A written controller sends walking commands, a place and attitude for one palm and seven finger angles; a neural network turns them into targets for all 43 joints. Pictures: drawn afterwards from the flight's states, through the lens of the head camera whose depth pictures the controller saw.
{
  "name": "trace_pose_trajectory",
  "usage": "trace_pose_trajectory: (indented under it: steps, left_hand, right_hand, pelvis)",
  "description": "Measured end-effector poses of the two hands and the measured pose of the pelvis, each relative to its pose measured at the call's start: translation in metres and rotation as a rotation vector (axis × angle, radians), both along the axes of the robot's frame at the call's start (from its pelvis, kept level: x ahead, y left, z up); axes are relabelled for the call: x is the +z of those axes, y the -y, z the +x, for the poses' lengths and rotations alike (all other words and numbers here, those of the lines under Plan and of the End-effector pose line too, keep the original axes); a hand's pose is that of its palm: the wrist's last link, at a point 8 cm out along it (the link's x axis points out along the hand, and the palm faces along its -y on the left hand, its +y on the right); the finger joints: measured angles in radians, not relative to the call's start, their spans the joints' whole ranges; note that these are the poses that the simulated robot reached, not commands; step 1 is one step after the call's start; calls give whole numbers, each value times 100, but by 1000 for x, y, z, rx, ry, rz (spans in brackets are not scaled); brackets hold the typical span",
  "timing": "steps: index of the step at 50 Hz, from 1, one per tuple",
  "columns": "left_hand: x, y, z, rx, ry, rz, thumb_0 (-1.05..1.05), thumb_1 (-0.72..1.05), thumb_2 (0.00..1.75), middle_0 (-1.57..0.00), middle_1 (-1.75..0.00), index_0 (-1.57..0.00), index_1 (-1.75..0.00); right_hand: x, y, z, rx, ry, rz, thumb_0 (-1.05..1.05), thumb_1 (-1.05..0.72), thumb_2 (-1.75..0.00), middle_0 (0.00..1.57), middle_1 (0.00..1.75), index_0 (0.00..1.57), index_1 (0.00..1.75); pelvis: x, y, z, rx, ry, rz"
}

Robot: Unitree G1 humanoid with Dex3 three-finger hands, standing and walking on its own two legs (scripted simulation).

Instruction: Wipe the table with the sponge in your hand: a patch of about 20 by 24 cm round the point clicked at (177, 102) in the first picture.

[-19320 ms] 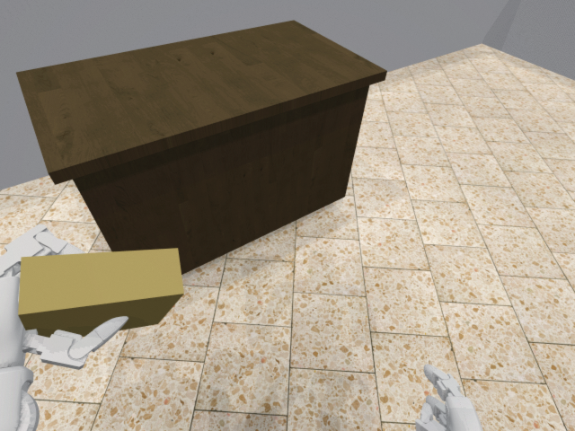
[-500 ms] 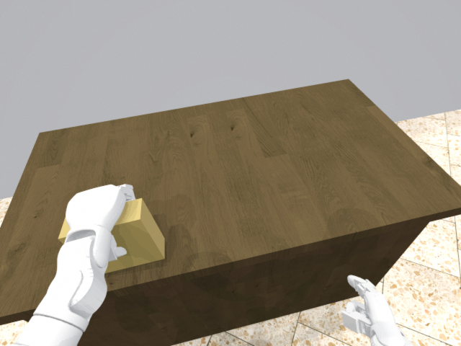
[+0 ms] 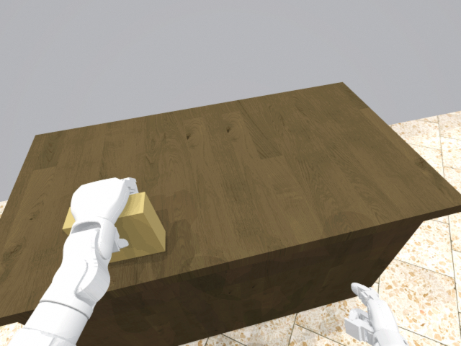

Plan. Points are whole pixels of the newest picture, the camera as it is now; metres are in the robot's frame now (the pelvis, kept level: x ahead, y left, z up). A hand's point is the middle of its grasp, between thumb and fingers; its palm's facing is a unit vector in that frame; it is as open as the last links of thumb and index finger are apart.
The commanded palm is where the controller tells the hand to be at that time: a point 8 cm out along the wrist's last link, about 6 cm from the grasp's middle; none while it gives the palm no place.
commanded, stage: move the sponge above the wiping area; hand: left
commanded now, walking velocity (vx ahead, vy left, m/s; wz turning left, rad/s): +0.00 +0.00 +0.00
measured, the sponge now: (124, 236) +0.28 +0.27 +0.01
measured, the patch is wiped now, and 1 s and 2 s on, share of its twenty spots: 0.00 0.00 0.00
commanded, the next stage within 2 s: none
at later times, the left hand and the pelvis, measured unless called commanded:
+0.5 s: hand (121, 219) +0.29 +0.25 +0.07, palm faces -0.01 -0.12 -0.99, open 9.1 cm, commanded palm +0.27 +0.26 +0.14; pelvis +0.01 +0.01 +0.00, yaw +0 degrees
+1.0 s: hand (123, 205) +0.31 +0.25 +0.09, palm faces +0.08 -0.08 -0.99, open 9.1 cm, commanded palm +0.27 +0.26 +0.14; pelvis +0.01 +0.01 +0.00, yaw -1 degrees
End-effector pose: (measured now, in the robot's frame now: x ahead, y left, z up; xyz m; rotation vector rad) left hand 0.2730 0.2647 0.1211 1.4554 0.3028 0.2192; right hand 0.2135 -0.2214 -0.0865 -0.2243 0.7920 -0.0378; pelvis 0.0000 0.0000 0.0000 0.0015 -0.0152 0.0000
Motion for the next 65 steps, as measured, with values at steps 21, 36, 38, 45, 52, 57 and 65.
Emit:
trace_pose_trajectory:
  steps: [21, 36, 38, 45, 52, 57, 65]
  left_hand:
    - [-4, 3, -6, 27, -17, -30, -1, -43, 107, -83, -142, -84, -142]
    - [18, -20, -3, 159, 56, 9, -1, -43, 107, -83, -142, -84, -142]
    - [7, -19, -4, 162, -5, -7, -1, -43, 107, -83, -142, -84, -142]
    - [-7, 13, 0, -47, -32, -26, -1, -43, 107, -83, -142, -84, -142]
    - [27, 6, 9, -10, 157, 38, -1, -43, 107, -83, -142, -84, -142]
    - [21, -16, 3, 169, 89, 8, -1, -43, 107, -83, -142, -84, -142]
    - [-12, 7, -12, 27, -64, -49, -1, -43, 107, -83, -142, -84, -142]
  right_hand:
    - [3, -16, 18, 35, 17, 34, 1, -90, -90, 20, 30, 20, 30]
    - [8, -25, 23, 40, 28, 72, 1, -90, -90, 20, 30, 20, 30]
    - [7, -23, 22, 42, 26, 63, 1, -90, -90, 20, 30, 20, 30]
    - [5, -16, 15, 44, 15, 7, 1, -90, -90, 20, 30, 20, 30]
    - [0, -16, 6, 6, -6, 48, 1, -90, -90, 20, 30, 20, 30]
    - [-2, -15, 7, -1, -14, 76, 1, -90, -90, 20, 30, 20, 30]
    - [5, -12, 18, 40, 20, 13, 1, -90, -90, 20, 30, 20, 30]
  pelvis:
    - [0, -5, 6, 2, 2, -3]
    - [1, -4, 5, -4, 9, -2]
    - [1, -5, 3, 2, 6, -1]
    - [0, -6, 2, 0, 4, -2]
    - [0, -5, 6, -19, 5, -2]
    - [1, -5, 5, -15, 5, 0]
    - [0, -4, 2, 3, 10, 0]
